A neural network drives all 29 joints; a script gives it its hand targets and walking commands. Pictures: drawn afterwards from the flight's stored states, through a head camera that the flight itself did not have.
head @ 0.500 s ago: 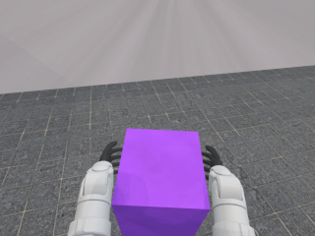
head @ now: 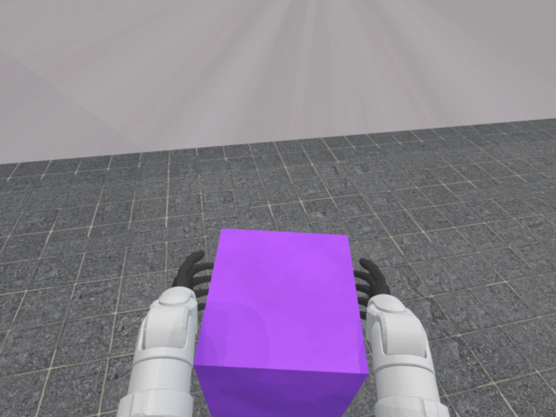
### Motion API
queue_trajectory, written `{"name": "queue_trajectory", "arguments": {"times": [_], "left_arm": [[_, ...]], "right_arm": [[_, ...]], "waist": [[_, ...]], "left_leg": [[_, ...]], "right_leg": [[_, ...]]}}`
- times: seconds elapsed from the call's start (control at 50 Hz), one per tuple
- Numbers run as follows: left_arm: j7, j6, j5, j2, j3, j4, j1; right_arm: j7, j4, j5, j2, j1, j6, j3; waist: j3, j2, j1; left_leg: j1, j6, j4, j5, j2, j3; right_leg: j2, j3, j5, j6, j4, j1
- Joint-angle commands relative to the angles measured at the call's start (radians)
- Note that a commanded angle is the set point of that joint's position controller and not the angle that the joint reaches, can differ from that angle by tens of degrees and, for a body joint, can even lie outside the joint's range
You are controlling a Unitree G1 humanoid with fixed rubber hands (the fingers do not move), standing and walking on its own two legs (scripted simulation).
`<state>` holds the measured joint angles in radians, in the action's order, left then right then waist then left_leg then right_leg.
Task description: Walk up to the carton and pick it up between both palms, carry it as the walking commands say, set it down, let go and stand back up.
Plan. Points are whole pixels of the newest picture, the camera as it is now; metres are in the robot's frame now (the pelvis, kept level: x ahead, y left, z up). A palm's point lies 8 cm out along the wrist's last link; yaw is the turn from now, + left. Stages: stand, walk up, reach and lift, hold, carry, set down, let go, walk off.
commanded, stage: reach and lift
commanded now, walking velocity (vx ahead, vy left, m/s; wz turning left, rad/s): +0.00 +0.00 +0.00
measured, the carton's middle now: (279, 331) +0.29 +0.01 -0.02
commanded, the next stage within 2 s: hold in 0.32 s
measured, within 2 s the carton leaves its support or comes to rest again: neither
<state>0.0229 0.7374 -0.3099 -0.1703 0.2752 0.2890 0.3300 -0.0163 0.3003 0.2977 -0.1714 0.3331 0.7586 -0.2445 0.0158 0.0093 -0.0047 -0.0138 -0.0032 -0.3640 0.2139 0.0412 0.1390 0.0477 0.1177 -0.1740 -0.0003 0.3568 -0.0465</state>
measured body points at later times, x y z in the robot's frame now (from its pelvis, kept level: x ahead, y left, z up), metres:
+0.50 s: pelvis +0.00 +0.00 +0.00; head -0.06 +0.00 +0.45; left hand +0.30 +0.15 +0.05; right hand +0.30 -0.14 +0.05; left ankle +0.00 +0.13 -0.75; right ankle +0.02 -0.12 -0.75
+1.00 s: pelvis -0.01 +0.00 +0.00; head -0.06 +0.00 +0.44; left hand +0.30 +0.15 +0.05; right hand +0.30 -0.14 +0.05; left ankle +0.00 +0.13 -0.75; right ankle +0.02 -0.12 -0.75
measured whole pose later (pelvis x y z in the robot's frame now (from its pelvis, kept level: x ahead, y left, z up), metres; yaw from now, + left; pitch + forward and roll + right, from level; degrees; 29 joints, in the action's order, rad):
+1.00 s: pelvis -0.01 +0.00 +0.00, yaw +0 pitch -9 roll +0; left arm 0.02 0.75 -0.30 -0.16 0.25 0.28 0.31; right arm -0.02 0.29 0.29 -0.17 0.32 0.77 -0.23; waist 0.02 0.01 0.00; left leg -0.02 0.00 -0.39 0.21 0.04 0.13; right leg 0.04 0.11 -0.18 0.00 0.38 -0.05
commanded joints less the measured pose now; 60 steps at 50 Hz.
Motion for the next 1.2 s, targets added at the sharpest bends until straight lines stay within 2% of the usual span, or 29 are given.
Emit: {"name": "queue_trajectory", "arguments": {"times": [0.0, 0.32, 0.74, 1.18], "left_arm": [[0.224, -0.015, 0.244, -0.879, -0.501, 0.012, 0.46], [0.217, -0.002, 0.26, -0.901, -0.53, -0.025, 0.398], [0.225, -0.005, 0.256, -0.911, -0.516, 0.005, 0.441], [0.221, -0.001, 0.267, -0.904, -0.543, -0.041, 0.394]], "right_arm": [[0.231, -0.022, -0.261, -0.931, 0.48, -0.032, 0.51], [0.237, -0.066, -0.273, -0.921, 0.433, -0.024, 0.531], [0.248, -0.033, -0.273, -0.926, 0.478, -0.021, 0.514], [0.244, -0.08, -0.282, -0.922, 0.432, -0.019, 0.546]], "waist": [[-0.204, -0.006, -0.002], [-0.2, -0.001, 0.002], [-0.164, -0.002, 0.005], [-0.197, -0.005, 0.007]], "left_leg": [[-0.05, -0.006, 0.064, -0.139, 0.046, -0.059], [-0.043, -0.007, 0.067, -0.152, 0.044, -0.053], [-0.08, 0.001, 0.065, -0.033, 0.036, -0.052], [-0.068, 0.0, 0.056, -0.121, 0.038, -0.047]], "right_leg": [[0.034, -0.046, 0.166, 0.02, -0.032, 0.106], [0.037, -0.049, 0.164, 0.011, -0.032, 0.105], [0.027, -0.05, 0.044, 0.005, -0.031, 0.073], [0.026, -0.037, 0.148, 0.009, -0.026, 0.095]]}}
